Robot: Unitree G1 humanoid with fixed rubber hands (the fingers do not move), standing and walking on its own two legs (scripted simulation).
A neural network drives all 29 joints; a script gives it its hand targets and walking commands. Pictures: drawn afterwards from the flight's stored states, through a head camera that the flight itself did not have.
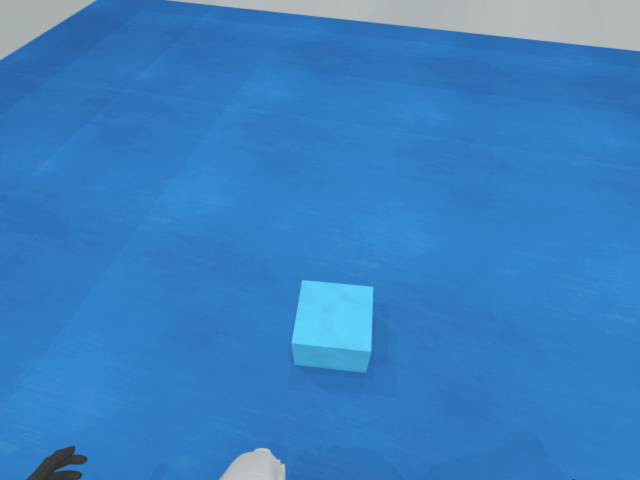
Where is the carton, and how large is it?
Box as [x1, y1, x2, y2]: [292, 280, 372, 372]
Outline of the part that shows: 302,280 292,337 294,364 365,372 370,354 372,287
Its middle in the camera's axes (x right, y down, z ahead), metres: +0.05 +0.28 +1.25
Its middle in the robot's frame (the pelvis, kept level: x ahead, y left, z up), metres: +0.64 +0.00 -0.68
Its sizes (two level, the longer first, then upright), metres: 0.231 0.219 0.166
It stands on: the floor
